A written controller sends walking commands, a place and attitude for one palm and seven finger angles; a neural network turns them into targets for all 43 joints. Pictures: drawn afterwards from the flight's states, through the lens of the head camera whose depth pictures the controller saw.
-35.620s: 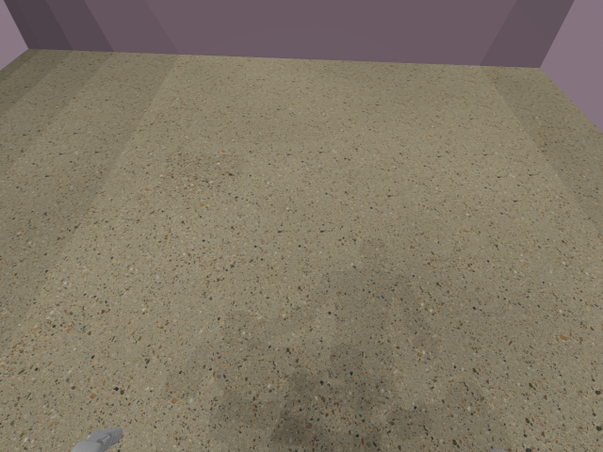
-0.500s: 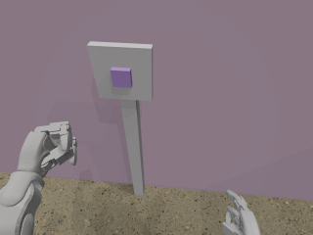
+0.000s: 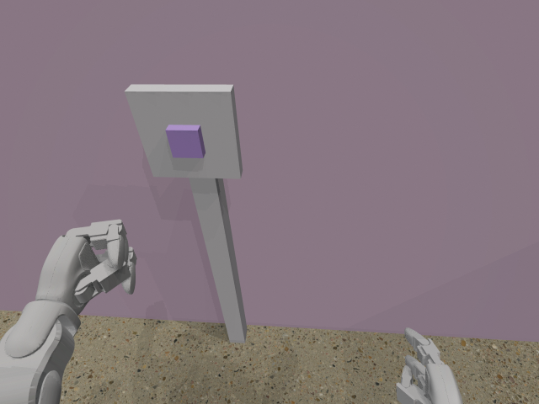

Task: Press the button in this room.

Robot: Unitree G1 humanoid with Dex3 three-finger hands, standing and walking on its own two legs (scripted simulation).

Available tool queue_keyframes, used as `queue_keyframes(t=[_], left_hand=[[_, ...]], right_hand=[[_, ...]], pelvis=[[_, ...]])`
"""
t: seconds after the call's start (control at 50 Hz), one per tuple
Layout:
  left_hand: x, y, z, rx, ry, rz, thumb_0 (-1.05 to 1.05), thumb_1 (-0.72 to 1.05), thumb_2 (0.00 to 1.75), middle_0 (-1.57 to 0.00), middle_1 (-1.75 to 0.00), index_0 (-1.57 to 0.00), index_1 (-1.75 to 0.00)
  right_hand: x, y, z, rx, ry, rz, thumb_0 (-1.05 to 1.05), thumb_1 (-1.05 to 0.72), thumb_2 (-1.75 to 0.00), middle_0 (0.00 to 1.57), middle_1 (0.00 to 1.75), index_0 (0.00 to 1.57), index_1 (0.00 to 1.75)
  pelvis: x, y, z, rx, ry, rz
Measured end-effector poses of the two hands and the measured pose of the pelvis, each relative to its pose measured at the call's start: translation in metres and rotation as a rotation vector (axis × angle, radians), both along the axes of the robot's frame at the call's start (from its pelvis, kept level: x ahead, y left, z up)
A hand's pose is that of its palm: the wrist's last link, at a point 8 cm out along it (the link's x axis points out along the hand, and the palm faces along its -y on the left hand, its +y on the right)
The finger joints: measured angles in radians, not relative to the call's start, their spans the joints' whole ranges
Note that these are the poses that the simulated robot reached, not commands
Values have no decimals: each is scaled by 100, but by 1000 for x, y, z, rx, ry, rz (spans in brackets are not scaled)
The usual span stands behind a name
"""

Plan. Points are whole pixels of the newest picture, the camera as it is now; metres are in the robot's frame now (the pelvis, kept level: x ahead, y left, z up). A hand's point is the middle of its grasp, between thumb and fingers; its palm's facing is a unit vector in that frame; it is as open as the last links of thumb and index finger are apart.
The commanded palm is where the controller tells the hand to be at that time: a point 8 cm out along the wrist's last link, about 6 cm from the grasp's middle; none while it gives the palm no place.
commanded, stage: aim a knuckle at the button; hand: left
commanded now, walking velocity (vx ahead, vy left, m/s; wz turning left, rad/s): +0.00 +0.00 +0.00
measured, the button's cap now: (186, 140) +0.52 +0.21 +0.16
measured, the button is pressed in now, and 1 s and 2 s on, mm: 0 0 0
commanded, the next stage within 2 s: none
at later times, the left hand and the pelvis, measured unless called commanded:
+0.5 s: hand (154, 227) +0.31 +0.20 +0.14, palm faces +0.02 -1.00 -0.04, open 3.1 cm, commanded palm +0.29 +0.25 +0.15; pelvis +0.02 +0.00 +0.00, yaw -1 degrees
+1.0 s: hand (183, 197) +0.38 +0.18 +0.14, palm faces +0.01 -1.00 -0.02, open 3.1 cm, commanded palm +0.37 +0.23 +0.13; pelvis +0.01 +0.02 +0.00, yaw -1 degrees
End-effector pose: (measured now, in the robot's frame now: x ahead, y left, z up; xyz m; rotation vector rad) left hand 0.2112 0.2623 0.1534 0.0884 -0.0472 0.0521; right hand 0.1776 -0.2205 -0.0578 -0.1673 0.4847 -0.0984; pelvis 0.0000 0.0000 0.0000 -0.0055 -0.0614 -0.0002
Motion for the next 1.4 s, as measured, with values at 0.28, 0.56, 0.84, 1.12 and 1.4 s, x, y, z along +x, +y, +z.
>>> queue_keyframes(t=[0.28,0.56,0.84,1.12,1.4], left_hand=[[40,2,-5,-20,-8,18,1,90,90,-131,-150,-130,-150],[90,-9,-12,-49,-8,-36,2,90,90,-130,-150,-130,-150],[125,-16,-17,-59,23,-14,2,90,90,-130,-150,-130,-150],[175,-43,-23,-71,66,-41,1,90,90,-130,-150,-130,-150],[212,-37,-19,-64,39,-13,1,90,90,-130,-150,-130,-150]], right_hand=[[2,-19,-9,-16,47,-29,1,-90,-90,21,30,20,30],[-7,-12,-13,-20,101,-76,1,-91,-90,20,30,20,30],[-19,8,-21,-8,189,-70,1,-90,-90,21,30,20,30],[-63,-7,-38,-26,339,-140,1,-91,-90,21,30,20,30],[-123,-28,-54,-7,515,-247,1,-91,-90,21,30,20,30]], pelvis=[[9,-9,-2,8,24,-3],[16,7,-1,11,52,-19],[11,18,-1,6,59,-23],[3,20,-2,3,90,-25],[13,12,-4,9,137,-56]])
